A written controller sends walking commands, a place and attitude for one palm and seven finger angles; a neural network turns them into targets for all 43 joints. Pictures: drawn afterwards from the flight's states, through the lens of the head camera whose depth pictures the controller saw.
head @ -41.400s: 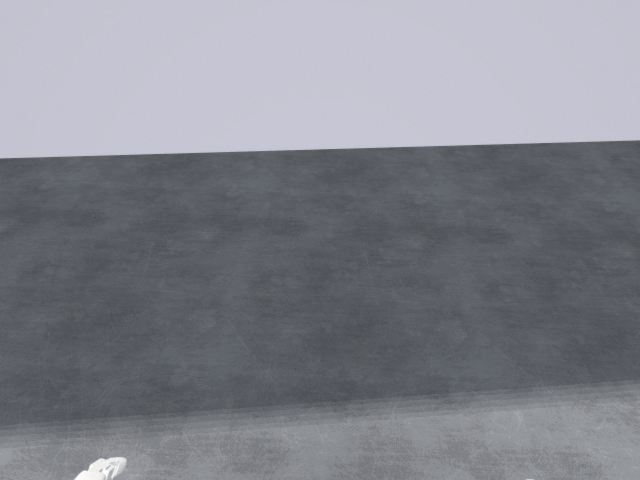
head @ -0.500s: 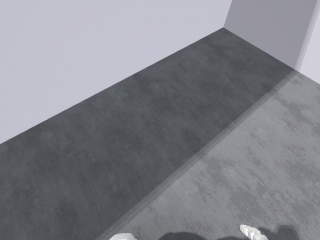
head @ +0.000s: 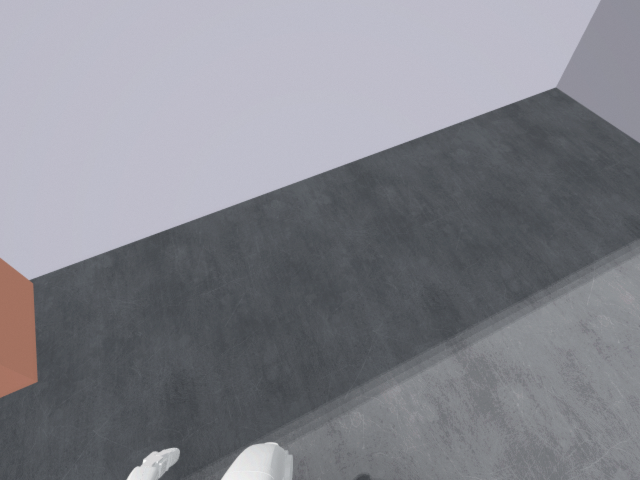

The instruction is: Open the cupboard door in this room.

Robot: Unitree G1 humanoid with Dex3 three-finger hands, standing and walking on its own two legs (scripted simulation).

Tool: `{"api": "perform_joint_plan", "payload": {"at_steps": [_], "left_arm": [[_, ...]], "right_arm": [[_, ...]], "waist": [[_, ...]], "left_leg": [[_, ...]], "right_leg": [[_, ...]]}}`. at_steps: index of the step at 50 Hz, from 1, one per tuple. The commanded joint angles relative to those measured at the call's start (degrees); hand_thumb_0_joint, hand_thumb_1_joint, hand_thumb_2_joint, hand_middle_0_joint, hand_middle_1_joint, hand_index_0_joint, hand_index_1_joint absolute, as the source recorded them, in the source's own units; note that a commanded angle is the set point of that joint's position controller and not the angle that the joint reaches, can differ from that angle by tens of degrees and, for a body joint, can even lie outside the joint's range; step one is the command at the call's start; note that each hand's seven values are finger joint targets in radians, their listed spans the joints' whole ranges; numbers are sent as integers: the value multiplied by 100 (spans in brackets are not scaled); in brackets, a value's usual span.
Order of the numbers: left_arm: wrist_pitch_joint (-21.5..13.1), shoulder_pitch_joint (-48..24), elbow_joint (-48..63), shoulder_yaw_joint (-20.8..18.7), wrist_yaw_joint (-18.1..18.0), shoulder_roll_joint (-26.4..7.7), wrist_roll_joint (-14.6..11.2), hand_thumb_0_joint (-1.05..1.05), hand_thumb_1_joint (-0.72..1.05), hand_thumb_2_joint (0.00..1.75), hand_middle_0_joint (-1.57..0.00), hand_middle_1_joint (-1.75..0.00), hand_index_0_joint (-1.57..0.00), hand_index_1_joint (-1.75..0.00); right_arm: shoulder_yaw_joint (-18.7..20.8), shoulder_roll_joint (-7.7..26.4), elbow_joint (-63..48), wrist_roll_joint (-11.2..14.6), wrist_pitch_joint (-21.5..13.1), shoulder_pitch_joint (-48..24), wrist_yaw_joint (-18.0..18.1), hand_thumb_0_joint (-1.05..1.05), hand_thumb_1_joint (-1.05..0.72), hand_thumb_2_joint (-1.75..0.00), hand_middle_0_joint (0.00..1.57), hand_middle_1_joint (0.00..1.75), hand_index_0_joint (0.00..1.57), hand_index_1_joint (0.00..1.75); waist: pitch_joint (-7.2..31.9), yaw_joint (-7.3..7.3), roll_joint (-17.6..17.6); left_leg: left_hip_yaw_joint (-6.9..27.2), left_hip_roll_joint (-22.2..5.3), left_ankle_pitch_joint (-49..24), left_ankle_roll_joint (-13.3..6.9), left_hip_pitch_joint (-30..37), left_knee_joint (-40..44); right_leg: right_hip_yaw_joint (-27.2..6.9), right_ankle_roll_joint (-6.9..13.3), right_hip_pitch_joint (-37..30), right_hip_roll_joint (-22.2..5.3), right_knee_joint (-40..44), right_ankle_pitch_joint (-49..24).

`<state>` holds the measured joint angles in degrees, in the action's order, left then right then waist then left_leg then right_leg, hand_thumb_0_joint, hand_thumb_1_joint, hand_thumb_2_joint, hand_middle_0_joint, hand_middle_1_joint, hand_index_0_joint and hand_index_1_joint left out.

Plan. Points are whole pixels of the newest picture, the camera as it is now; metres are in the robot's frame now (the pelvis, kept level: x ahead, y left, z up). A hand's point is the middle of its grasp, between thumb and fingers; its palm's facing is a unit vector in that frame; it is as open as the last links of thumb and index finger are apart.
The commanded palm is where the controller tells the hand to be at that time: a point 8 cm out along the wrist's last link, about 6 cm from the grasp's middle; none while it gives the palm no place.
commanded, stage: turn to face it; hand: left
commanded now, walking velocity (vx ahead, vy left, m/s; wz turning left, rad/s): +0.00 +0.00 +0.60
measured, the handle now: out of the picture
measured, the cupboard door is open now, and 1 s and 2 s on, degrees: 41 41 41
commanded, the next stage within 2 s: take the last steps up to it in 1.68 s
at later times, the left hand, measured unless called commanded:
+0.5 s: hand out of the picture +0.04 +0.25 -0.16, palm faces +0.32 -0.91 -0.27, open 7.4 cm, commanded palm none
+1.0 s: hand out of the picture -0.08 +0.19 -0.19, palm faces +0.63 -0.75 -0.22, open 7.4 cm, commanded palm none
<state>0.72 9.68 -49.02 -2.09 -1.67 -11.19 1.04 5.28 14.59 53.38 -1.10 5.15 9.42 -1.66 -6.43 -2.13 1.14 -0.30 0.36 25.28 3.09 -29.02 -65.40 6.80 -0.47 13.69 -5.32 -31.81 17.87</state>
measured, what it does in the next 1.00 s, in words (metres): steps on the spot, turning left: left foot, then right foot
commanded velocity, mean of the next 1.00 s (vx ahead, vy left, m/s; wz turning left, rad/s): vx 0.00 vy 0.00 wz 0.60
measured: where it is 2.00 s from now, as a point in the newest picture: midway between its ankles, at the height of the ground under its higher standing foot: outside the picture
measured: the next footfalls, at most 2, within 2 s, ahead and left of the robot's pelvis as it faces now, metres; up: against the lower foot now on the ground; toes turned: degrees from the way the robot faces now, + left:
left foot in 0.18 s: +0.03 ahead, +0.13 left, +0.00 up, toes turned +13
right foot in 0.60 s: +0.08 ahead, -0.12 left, +0.00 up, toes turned +21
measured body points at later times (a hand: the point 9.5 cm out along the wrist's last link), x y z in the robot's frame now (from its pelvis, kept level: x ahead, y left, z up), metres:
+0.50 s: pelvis +0.01 +0.01 +0.00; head +0.06 +0.04 +0.45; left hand +0.02 +0.30 -0.14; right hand +0.15 -0.21 -0.14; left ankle -0.01 +0.12 -0.74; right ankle +0.04 -0.14 -0.69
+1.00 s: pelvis +0.01 +0.01 -0.02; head +0.05 +0.06 +0.43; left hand -0.11 +0.23 -0.17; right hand +0.27 -0.14 -0.14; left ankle -0.04 +0.09 -0.74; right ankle +0.05 -0.13 -0.72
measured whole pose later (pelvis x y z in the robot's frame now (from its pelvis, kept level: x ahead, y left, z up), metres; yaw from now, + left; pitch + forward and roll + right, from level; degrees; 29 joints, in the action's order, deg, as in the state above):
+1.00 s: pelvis +0.01 +0.01 -0.02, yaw +38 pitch +1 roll +1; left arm 1.8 14.2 -51.9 -3.5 -0.8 -13.3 0.6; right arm 3.9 13.6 51.4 -1.1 2.7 5.7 -2.0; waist -7.1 0.4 -3.8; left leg -4.4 0.4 15.9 -1.1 -18.6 -36.7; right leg 11.1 -3.3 16.0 -10.2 -45.5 28.3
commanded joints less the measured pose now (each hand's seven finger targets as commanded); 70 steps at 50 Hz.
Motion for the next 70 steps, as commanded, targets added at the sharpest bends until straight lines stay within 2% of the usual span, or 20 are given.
{"api": "perform_joint_plan", "payload": {"at_steps": [1,7,8,9,10,16,27,28,30,34,43,46,47,48,49,55,66,68,69,70], "left_arm": [[-118,264,322,-327,-41,-1162,52,0,90,90,-20,-30,-20,-30],[-70,413,171,-466,28,-1361,5,0,90,90,-20,-30,-20,-30],[-36,403,238,-437,58,-1227,-40,0,90,90,-20,-30,-20,-30],[-2,330,473,-337,104,-784,-74,0,90,90,-20,-30,-20,-30],[63,-284,698,-234,56,-781,8,0,90,90,-20,-30,-20,-30],[124,-35,192,-309,89,-754,-18,0,90,90,-20,-30,-20,-30],[45,203,259,-292,40,-701,-62,0,90,90,-20,-30,-20,-30],[1,455,207,-327,9,-813,-61,0,90,90,-20,-30,-20,-30],[-102,661,224,-462,-61,-1596,82,0,90,90,-20,-30,-20,-30],[-120,-13,375,-250,-53,-982,-7,0,90,90,-20,-30,-20,-30],[-110,688,103,-410,-22,-1331,56,0,90,90,-20,-30,-20,-30],[-82,552,86,-461,19,-1380,17,0,90,90,-20,-30,-20,-30],[-64,479,135,-461,43,-1315,-31,0,90,90,-20,-30,-20,-30],[-28,517,326,-401,91,-939,-73,0,90,90,-20,-30,-20,-30],[16,108,567,-266,61,-781,-32,0,90,90,-20,-30,-20,-30],[118,-9,186,-314,94,-757,-6,0,90,90,-20,-30,-20,-30],[45,86,327,-279,46,-729,-62,0,90,90,-20,-30,-20,-30],[-64,545,224,-350,-10,-1018,-40,0,90,90,-20,-30,-20,-30],[-113,700,217,-452,-59,-1501,62,0,90,90,-20,-30,-20,-30],[-93,646,265,-416,-53,-1649,66,0,90,90,-20,-30,-20,-30]], "right_arm": [[-21,175,-530,40,-172,-387,-36,0,-90,-90,20,30,20,30],[-31,309,-519,40,-329,24,-11,0,-90,-90,20,30,20,30],[53,661,-435,14,-371,390,-5,0,-90,-90,20,30,20,30],[234,1360,-434,-44,-398,788,37,0,-90,-90,20,30,20,30],[252,1518,-291,-30,-356,1194,108,0,-90,-90,20,30,20,30],[58,927,-462,-26,-453,170,274,0,-90,-90,20,30,20,30],[181,998,-523,-44,-322,-76,206,0,-90,-90,20,30,20,30],[170,896,-577,-4,-315,-173,196,0,-90,-90,20,30,20,30],[110,341,-771,70,-341,-143,127,0,-90,-90,20,30,20,30],[109,438,-500,5,-190,-156,43,0,-90,-90,20,30,20,30],[-80,136,-597,61,-249,-709,-23,0,-90,-90,20,30,20,30],[-49,303,-533,40,-309,-244,2,0,-90,-90,20,30,20,30],[18,543,-432,15,-359,176,4,0,-90,-90,20,30,20,30],[185,1223,-403,-47,-410,567,39,0,-90,-90,20,30,20,30],[248,1589,-306,-20,-359,964,94,0,-90,-90,20,30,20,30],[58,964,-469,-34,-451,85,275,0,-90,-90,20,30,20,30],[162,986,-509,-50,-339,-89,216,0,-90,-90,20,30,20,30],[144,732,-578,33,-340,-126,188,0,-90,-90,20,30,20,30],[98,385,-666,80,-358,-55,153,0,-90,-90,20,30,20,30],[129,482,-743,41,-326,-94,129,0,-90,-90,20,30,20,30]], "waist": [[644,303,-1190],[1014,161,-955],[1257,-56,-164],[1403,-272,1705],[1241,-472,1258],[988,134,597],[979,255,848],[1018,411,650],[989,553,-1875],[536,117,-1342],[709,481,-1271],[920,203,-1149],[1183,-53,-602],[1522,-234,1206],[1508,-419,1603],[914,120,649],[915,269,928],[1092,500,135],[1129,557,-1477],[949,534,-1541]], "left_leg": [[-322,-196,52,97,50,995],[-641,-36,-987,-108,1527,3627],[-50,-486,-2077,-326,2508,4083],[2247,-2172,-4278,-1216,3282,4279],[2493,-2617,-4830,-1692,3023,4305],[1287,-1394,-3774,-1227,2191,4419],[2006,-983,-2814,-1087,1276,4124],[1961,-793,-2523,-903,861,3830],[296,549,720,-94,-626,1616],[309,-106,7,7,-532,-645],[-539,-38,104,-10,333,2104],[-657,34,-791,-134,1354,3395],[-397,-165,-1772,-268,2286,4040],[1669,-1692,-3815,-1004,3403,4152],[2524,-2542,-5139,-1727,3345,4271],[1308,-1360,-3958,-1234,2203,4371],[1988,-1022,-3363,-1126,1377,4060],[1758,-536,-2337,-685,535,3315],[679,315,-214,-219,-423,2088],[375,395,1122,-134,-306,742]], "right_leg": [[-420,666,-719,-1391,1029,-2799],[85,297,-603,-1471,-163,-2827],[345,-17,197,-1237,-1028,-1963],[501,-500,1835,-335,-2370,1522],[-218,-437,2155,-236,-3089,2162],[-708,-450,1805,-66,-3344,561],[-452,-273,-89,532,-257,163],[-524,-232,-773,421,554,-354],[-2731,664,-1602,-2005,1701,-1119],[-1191,782,-530,-1360,1188,-2627],[-339,686,-1241,-1514,617,-3814],[40,353,-837,-1470,-82,-3387],[284,94,-281,-1354,-935,-2916],[532,-367,1319,-538,-2291,82],[-54,-402,1976,-183,-3112,2270],[-662,-447,1782,-92,-3273,659],[-461,-327,52,521,-487,226],[-905,-185,-1332,25,1035,-677],[-2409,367,-1843,-1515,1481,-1187],[-2714,952,-1058,-2384,1542,-1774]]}}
